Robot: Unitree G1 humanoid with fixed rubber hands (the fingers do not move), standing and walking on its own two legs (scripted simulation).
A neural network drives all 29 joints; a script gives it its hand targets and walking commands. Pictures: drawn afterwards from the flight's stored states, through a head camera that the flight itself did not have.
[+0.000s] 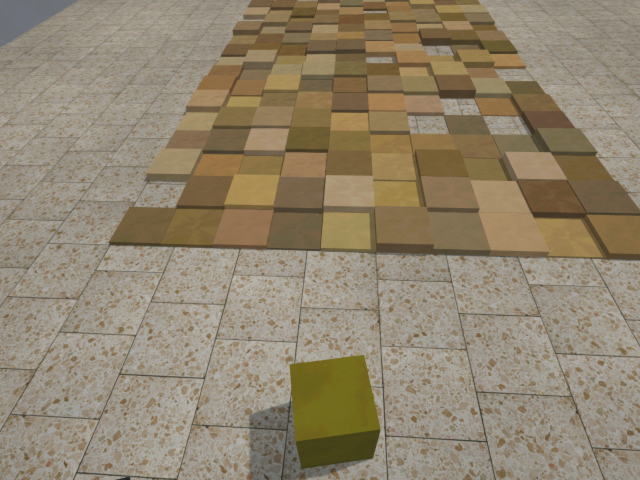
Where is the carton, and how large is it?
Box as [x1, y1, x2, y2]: [290, 355, 380, 468]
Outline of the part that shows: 363,355 290,364 295,440 301,468 371,458 373,456 380,428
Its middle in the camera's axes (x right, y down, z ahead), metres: +0.04 +0.48 +1.10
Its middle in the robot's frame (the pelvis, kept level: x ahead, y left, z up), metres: +0.46 +0.01 -0.66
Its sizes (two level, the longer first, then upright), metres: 0.210 0.200 0.250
